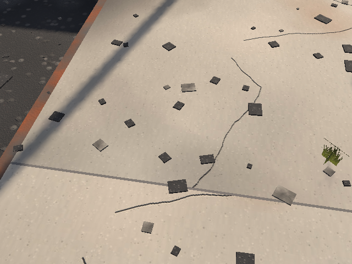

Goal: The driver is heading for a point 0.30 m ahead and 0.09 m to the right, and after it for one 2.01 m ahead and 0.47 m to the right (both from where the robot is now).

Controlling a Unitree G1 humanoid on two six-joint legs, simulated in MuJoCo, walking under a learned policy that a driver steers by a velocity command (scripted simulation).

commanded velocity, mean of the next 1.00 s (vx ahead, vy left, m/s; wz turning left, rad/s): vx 0.18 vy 0.00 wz -0.36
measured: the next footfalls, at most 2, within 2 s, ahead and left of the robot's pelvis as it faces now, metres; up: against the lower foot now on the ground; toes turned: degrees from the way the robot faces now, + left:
right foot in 0.18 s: +0.27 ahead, -0.14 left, +0.00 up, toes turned -10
left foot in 0.66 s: +0.41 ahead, +0.03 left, +0.00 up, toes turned -29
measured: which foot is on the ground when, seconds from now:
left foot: down 0.00-0.20, up 0.22-0.64, down 0.66-1.00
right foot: up 0.00-0.16, down 0.18-0.66, up 0.68-0.96, down 0.98-1.00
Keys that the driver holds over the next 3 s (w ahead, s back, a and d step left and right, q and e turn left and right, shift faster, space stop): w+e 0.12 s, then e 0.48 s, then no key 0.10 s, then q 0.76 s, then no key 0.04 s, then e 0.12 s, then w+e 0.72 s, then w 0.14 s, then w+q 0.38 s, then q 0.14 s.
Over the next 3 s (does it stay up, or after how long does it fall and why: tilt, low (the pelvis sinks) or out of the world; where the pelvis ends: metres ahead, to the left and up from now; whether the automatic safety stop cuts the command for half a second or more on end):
stays up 0.82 -0.21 0.00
